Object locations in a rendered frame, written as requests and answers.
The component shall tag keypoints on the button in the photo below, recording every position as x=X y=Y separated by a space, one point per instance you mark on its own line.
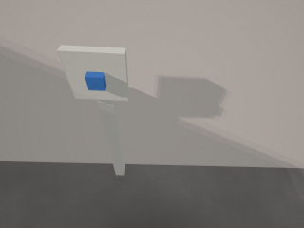
x=95 y=81

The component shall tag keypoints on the panel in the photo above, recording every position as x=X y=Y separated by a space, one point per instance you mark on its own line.
x=77 y=61

